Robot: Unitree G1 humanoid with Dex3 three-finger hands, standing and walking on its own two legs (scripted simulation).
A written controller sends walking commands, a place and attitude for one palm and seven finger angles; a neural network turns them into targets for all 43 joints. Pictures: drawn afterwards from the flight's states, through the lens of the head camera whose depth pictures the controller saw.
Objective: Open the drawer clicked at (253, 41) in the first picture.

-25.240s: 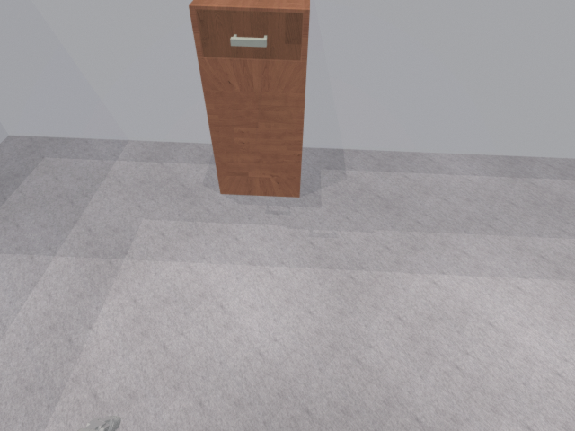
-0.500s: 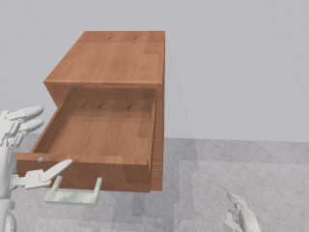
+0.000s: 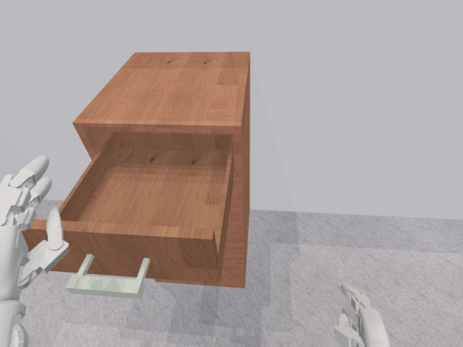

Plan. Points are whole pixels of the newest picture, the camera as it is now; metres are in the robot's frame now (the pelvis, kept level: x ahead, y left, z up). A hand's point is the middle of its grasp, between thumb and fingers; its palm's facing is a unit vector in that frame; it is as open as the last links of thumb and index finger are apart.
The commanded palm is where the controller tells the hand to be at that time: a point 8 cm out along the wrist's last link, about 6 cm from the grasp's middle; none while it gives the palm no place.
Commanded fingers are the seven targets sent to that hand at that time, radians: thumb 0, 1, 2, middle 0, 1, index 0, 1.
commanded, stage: step back with the hand held close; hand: left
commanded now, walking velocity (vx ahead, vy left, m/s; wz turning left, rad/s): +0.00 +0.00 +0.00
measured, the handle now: (111, 274) +0.22 +0.25 +0.01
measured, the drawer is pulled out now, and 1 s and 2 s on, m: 0.30 0.30 0.30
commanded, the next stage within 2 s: stop stepping back and stand still in 1.24 s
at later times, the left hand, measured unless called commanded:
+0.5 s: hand (39, 264) +0.16 +0.26 +0.17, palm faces +0.29 -0.81 -0.51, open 7.4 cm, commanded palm +0.09 +0.31 +0.20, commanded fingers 0.00 0.90 0.90 -0.20 -0.30 -0.20 -0.30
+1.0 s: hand out of the picture +0.08 +0.29 +0.19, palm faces +0.42 -0.80 -0.43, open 7.4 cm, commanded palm +0.01 +0.33 +0.20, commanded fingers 0.00 0.90 0.90 -0.20 -0.30 -0.20 -0.30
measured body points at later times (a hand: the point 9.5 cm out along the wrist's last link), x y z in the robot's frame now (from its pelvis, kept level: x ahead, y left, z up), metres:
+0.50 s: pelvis -0.03 +0.03 -0.01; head +0.00 +0.04 +0.44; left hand +0.14 +0.30 +0.20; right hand +0.15 -0.22 -0.08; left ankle +0.00 +0.13 -0.74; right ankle -0.02 -0.08 -0.74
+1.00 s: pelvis -0.11 +0.05 -0.02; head -0.08 +0.09 +0.43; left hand +0.05 +0.33 +0.21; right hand +0.07 -0.18 -0.09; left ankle -0.05 +0.14 -0.74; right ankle -0.08 -0.08 -0.71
